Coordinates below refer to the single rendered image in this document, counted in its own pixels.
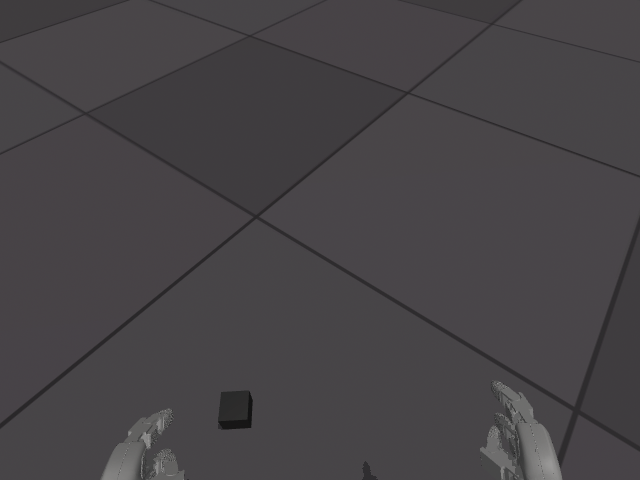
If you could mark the right robot hand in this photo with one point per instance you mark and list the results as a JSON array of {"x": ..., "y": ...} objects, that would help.
[{"x": 529, "y": 442}]

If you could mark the cube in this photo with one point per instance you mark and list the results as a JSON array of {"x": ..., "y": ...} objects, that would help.
[{"x": 235, "y": 411}]

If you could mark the left robot hand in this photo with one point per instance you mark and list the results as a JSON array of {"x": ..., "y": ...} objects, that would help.
[{"x": 128, "y": 461}]

